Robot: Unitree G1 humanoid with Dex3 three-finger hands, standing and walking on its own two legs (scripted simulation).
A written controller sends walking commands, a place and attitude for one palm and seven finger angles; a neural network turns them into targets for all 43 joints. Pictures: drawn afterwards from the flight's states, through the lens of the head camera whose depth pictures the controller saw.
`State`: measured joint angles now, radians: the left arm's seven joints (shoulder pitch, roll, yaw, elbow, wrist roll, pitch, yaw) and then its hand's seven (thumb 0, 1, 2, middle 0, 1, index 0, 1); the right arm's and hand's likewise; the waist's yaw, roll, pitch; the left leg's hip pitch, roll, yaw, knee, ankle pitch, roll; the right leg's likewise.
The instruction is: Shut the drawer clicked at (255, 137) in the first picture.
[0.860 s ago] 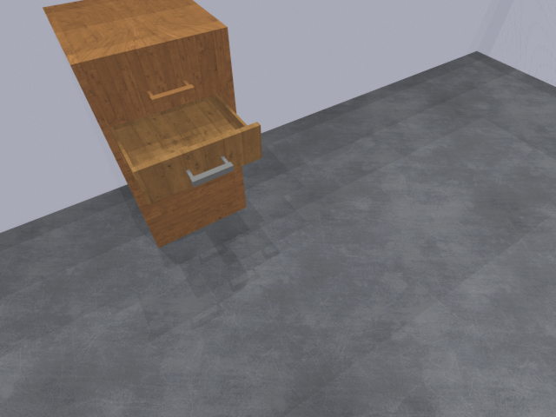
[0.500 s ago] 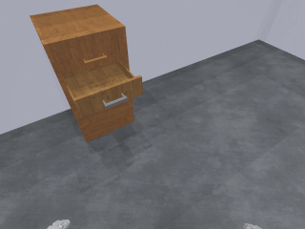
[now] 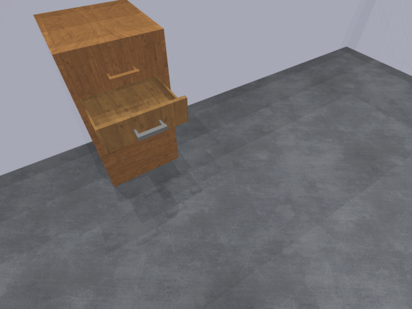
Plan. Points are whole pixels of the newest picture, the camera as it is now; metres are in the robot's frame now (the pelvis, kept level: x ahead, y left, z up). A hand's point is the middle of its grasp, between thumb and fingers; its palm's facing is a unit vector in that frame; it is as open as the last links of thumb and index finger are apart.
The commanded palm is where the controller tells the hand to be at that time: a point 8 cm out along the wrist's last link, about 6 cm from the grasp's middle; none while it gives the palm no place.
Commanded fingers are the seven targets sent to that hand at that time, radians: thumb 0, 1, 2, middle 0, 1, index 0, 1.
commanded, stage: stand and wait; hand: left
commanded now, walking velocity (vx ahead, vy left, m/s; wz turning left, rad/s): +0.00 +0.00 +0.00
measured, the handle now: (150, 129) +0.80 +0.27 -0.22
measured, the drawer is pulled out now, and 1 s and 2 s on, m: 0.22 0.22 0.22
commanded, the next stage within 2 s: look at it before walking up in 0.14 s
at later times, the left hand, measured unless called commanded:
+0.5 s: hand out of the picture +0.03 +0.22 -0.17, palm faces -0.01 -0.96 -0.26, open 7.4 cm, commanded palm none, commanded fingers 0.00 0.90 0.90 -0.20 -0.30 -0.20 -0.30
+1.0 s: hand out of the picture +0.02 +0.22 -0.17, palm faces +0.00 -0.97 -0.25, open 7.4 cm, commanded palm none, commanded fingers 0.00 0.90 0.90 -0.20 -0.30 -0.20 -0.30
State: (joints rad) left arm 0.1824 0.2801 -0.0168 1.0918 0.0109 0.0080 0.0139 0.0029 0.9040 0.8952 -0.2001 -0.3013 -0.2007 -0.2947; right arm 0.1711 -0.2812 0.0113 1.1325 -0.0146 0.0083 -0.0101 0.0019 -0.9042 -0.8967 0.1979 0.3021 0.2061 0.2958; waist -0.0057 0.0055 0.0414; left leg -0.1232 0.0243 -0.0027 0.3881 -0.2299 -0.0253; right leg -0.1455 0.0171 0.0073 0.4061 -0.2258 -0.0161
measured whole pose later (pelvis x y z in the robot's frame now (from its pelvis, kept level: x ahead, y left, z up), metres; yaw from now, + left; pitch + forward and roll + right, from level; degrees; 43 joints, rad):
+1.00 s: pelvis -0.01 +0.02 +0.00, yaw -1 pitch -2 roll +0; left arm 0.24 0.23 0.00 1.10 0.01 0.02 0.02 0.00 0.91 0.90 -0.20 -0.30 -0.20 -0.29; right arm 0.20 -0.21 0.00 1.12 -0.01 0.00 -0.03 0.00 -0.91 -0.90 0.20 0.30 0.21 0.30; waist 0.01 0.00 0.03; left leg -0.15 0.01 0.02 0.42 -0.23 -0.01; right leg -0.17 0.00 0.03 0.43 -0.22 0.01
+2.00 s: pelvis +0.11 +0.00 +0.00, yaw -33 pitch +0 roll -1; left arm 0.25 0.26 0.10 0.95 0.04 0.04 -0.05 0.00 0.91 0.90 -0.19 -0.30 -0.19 -0.29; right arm 0.39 -0.15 -0.01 0.99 -0.02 -0.08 -0.03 0.00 -0.90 -0.90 0.20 0.30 0.21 0.30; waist 0.01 -0.04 0.03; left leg -0.01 0.04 0.19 0.34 -0.33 0.02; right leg -0.66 -0.05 -0.02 1.18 -0.19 0.02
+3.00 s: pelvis +0.45 -0.26 +0.00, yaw -58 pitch -2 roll -1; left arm 0.30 0.18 0.09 1.04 0.04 0.03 -0.03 0.00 0.91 0.90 -0.19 -0.30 -0.19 -0.29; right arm 0.33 -0.15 -0.05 1.04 -0.02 -0.09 -0.03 -0.01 -0.95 -0.90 0.20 0.30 0.21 0.30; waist 0.03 -0.05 0.03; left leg -0.06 0.06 0.31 0.37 -0.29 0.04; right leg -0.63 -0.10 -0.04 1.14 -0.16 0.01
